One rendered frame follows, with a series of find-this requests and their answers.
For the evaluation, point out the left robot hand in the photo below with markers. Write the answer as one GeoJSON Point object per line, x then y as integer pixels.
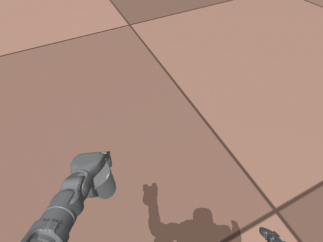
{"type": "Point", "coordinates": [92, 162]}

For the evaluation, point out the left robot arm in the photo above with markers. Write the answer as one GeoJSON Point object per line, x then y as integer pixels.
{"type": "Point", "coordinates": [57, 220]}

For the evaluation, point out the cup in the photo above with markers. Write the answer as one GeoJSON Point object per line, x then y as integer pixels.
{"type": "Point", "coordinates": [104, 183]}

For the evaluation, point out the right robot hand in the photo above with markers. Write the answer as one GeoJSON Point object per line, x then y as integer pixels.
{"type": "Point", "coordinates": [269, 235]}

